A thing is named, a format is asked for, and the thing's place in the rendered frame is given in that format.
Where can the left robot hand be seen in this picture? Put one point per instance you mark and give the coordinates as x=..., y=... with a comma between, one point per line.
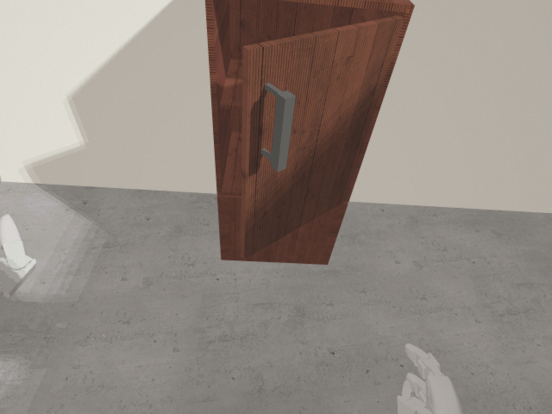
x=18, y=266

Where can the cupboard door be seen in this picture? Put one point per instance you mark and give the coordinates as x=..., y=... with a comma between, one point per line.
x=336, y=75

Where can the right robot hand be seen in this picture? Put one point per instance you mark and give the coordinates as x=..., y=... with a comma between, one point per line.
x=436, y=396

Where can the handle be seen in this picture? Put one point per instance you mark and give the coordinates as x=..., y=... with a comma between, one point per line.
x=282, y=128

